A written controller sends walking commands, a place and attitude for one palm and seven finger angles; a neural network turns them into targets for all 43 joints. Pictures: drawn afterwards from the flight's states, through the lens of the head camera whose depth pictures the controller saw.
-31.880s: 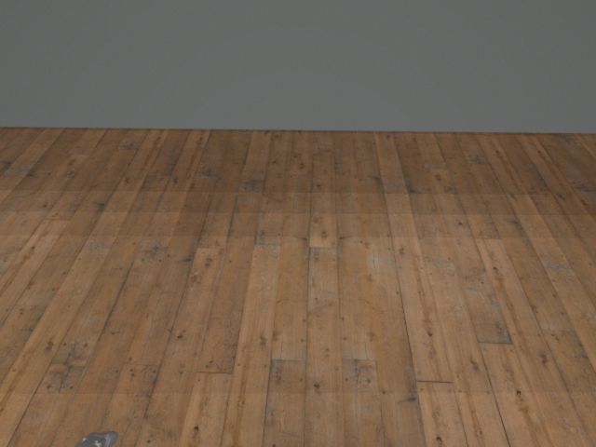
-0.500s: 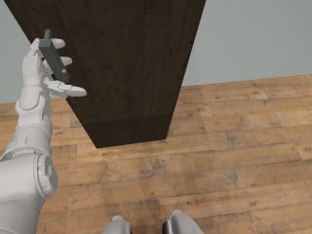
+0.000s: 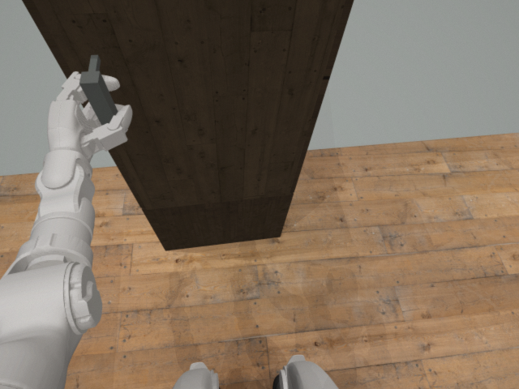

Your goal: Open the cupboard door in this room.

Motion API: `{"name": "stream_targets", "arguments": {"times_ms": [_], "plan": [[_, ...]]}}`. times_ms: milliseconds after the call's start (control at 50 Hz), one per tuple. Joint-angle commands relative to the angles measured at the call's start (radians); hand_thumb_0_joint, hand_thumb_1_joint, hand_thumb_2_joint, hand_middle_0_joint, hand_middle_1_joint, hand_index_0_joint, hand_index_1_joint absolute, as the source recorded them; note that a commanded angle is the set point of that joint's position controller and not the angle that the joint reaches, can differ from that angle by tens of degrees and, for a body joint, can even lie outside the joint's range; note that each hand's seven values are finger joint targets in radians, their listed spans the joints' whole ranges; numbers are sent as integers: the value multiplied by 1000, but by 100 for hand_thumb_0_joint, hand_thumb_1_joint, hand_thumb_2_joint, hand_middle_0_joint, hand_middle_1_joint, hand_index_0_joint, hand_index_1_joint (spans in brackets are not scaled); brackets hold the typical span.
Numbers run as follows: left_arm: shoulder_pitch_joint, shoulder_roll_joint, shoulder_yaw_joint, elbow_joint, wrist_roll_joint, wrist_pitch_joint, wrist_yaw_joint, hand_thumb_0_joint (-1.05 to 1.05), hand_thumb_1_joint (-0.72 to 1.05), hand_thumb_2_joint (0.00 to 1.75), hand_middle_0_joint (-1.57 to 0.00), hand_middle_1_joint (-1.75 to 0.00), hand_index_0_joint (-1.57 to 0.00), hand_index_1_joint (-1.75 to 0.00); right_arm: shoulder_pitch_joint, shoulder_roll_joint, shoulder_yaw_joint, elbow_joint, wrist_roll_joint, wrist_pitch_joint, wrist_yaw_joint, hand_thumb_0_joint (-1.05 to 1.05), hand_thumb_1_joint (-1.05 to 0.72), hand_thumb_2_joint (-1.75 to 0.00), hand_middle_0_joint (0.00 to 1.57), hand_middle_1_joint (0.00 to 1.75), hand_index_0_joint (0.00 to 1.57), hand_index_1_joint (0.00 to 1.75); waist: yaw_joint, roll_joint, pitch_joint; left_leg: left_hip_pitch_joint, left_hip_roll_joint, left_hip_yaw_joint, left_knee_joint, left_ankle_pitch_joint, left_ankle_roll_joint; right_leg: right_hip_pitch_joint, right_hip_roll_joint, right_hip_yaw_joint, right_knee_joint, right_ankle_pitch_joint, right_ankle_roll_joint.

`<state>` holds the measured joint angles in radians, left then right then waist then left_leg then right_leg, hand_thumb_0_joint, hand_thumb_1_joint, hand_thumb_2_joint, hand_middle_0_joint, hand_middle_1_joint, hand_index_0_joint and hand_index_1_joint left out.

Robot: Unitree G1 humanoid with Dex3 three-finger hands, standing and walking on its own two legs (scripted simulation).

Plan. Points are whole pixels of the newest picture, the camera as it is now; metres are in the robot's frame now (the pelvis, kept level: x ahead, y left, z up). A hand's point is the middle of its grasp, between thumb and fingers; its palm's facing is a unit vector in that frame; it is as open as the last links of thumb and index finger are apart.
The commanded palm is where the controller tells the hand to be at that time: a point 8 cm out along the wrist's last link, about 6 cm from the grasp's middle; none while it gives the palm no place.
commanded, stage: close the thumb around the handle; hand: left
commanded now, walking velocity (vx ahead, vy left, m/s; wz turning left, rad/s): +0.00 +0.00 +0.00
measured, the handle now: (106, 99) +0.55 +0.21 +0.09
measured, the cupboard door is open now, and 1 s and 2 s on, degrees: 0 31 41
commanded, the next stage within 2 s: pull the door open along its arc in 0.16 s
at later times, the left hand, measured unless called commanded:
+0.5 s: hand (119, 131) +0.48 +0.18 +0.09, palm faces +0.08 -1.00 +0.00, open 6.0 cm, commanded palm +0.43 +0.22 +0.09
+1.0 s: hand (182, 222) +0.33 +0.08 +0.09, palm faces +0.44 -0.90 +0.01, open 6.3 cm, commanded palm +0.25 +0.12 +0.09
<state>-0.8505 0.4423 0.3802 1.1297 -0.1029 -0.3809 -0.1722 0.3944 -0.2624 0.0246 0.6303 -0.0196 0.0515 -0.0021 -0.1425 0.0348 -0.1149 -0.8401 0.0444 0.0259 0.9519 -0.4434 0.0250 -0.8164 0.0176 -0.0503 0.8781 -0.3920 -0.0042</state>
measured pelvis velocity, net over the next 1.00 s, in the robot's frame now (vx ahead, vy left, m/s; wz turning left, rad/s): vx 0.02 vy -0.01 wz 0.03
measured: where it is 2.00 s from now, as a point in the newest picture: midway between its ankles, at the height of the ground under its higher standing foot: outside the picture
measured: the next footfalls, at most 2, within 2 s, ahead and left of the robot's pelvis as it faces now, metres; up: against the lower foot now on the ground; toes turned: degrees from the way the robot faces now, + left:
none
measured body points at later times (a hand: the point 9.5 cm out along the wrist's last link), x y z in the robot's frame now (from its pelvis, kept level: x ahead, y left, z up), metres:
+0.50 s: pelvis +0.00 +0.00 +0.00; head +0.10 +0.00 +0.44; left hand +0.47 +0.24 +0.09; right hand +0.01 -0.27 -0.11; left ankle +0.00 +0.10 -0.68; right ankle +0.01 -0.12 -0.68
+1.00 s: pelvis +0.02 -0.01 +0.02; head +0.04 -0.02 +0.47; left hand +0.30 +0.13 +0.10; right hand +0.22 -0.22 -0.07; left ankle +0.00 +0.10 -0.68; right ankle +0.01 -0.12 -0.68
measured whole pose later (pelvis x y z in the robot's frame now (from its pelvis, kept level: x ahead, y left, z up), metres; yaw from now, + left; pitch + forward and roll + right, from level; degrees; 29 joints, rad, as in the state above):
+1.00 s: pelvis +0.02 -0.01 +0.02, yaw +2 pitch +10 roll -1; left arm 0.04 -0.12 -0.15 0.11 0.07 -0.14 0.56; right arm 0.18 -0.17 0.00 0.53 -0.07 0.03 0.05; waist 0.01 0.04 -0.14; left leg -0.55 0.02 0.02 0.82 -0.43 0.00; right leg -0.55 0.00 -0.05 0.80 -0.42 -0.02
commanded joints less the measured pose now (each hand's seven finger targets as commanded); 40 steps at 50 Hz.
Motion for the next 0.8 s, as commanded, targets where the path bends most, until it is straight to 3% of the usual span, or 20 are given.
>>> {"name": "stream_targets", "arguments": {"times_ms": [0,80,120,140,160,180,220,400,440,520,600,640,660,680,700,740,780], "plan": [[-486,237,7,-188,1,-68,9,0,90,90,-40,-135,-40,-135,148,-178,-57,-47,2,-14,-18,0,-90,-90,20,30,20,30,-29,79,-382,309,-23,-64,-97,351,-5,133,36,12,-76,291,-14],[-467,252,32,-187,-5,-70,12,0,90,90,-40,-135,-40,-135,151,-178,-58,-51,0,-18,-18,0,-90,-90,20,30,20,30,-15,69,-444,318,-25,-62,-90,381,-7,166,36,14,-69,318,-13],[-464,245,22,-190,1,-76,11,0,90,90,-40,-135,-40,-135,150,-174,-58,-52,0,-16,-16,0,-90,-90,20,30,20,30,-14,85,-438,320,-24,-62,-87,388,-8,156,36,14,-67,321,-12],[-479,227,2,-194,1,-76,9,0,90,90,-40,-135,-40,-135,148,-175,-57,-50,1,-17,-15,0,-90,-90,20,30,20,30,-26,86,-425,325,-23,-65,-88,381,-9,139,35,12,-68,312,-13],[-472,247,21,-182,2,-73,11,0,90,90,-40,-135,-40,-135,148,-177,-57,-50,0,-16,-16,0,-90,-90,20,30,20,30,-19,69,-419,304,-24,-61,-86,358,-6,150,36,16,-72,302,-12],[-490,253,15,-183,5,-72,11,0,90,90,-40,-135,-40,-135,147,-180,-56,-48,1,-16,-18,0,-90,-90,20,30,20,30,-31,65,-410,300,-22,-64,-90,344,-5,142,35,15,-74,291,-11],[-506,241,4,-189,7,-76,11,0,90,90,-40,-135,-40,-135,150,-176,-55,-48,1,-18,-19,0,-90,-90,20,30,20,30,-28,86,-418,307,-24,-66,-90,348,-6,140,35,16,-69,292,-13],[-264,208,21,-262,-28,-62,-8,0,90,90,-40,-135,-40,-135,130,-174,-64,-94,9,-11,-12,0,-90,-90,20,30,20,30,32,37,-464,295,-30,-37,-110,374,-2,259,39,18,-77,359,-16],[-182,162,-2,-298,-44,-49,-12,0,90,90,-40,-135,-40,-135,115,-165,-66,-106,16,-10,-8,0,-90,-90,20,30,20,30,45,27,-437,295,-29,-27,-121,387,-2,276,39,15,-85,383,-14],[-1,104,-31,-473,-67,-37,-4,0,90,90,-40,-135,-40,-135,82,-151,-74,-139,29,-14,1,0,-90,-90,20,30,20,30,81,41,-447,337,-28,-19,-145,465,-4,338,38,12,-93,453,-18],[237,-9,-97,-673,-102,-17,14,0,90,90,-40,-135,-40,-135,34,-136,-77,-175,40,-36,11,0,-90,-90,20,30,20,30,105,13,-411,358,-26,-6,-171,516,-3,394,34,6,-111,500,-16],[312,-71,-144,-760,-106,-4,30,0,90,90,-40,-135,-40,-135,4,-126,-77,-181,45,-47,14,0,-90,-90,20,30,20,30,102,15,-363,373,-24,-4,-184,509,-7,381,32,-2,-119,491,-11],[307,-117,-30,-829,-169,14,177,0,90,90,-40,-135,-40,-135,-38,-96,-76,-182,35,-58,16,0,-90,-90,20,30,20,30,177,-3,-336,329,-29,-2,-201,474,-21,390,31,-20,-132,443,-10],[350,-217,-138,-850,-136,30,255,0,90,90,-40,-135,-40,-135,-54,-94,-73,-180,29,-71,24,0,-90,-90,20,30,20,30,136,1,-297,348,-30,-4,-206,442,-25,371,31,-26,-138,409,-8],[392,-239,-155,-884,-109,37,321,0,90,90,-40,-135,-40,-135,-61,-92,-74,-178,24,-81,29,0,-90,-90,20,30,20,30,138,-42,-277,339,-27,-11,-210,419,-26,375,29,-32,-141,379,-9],[454,-318,-228,-964,-42,50,436,0,90,90,-40,-135,-40,-135,-82,-83,-76,-175,6,-90,39,0,-90,-90,20,30,20,30,132,-27,-291,372,-25,-12,-207,443,-29,368,19,-32,-130,383,-10],[549,-392,-292,-1058,18,69,539,0,90,90,-40,-135,-40,-135,-109,-68,-77,-186,-14,-96,51,0,-90,-90,20,30,20,30,149,-15,-311,400,-23,-11,-205,494,-34,391,11,-33,-121,409,-14]]}}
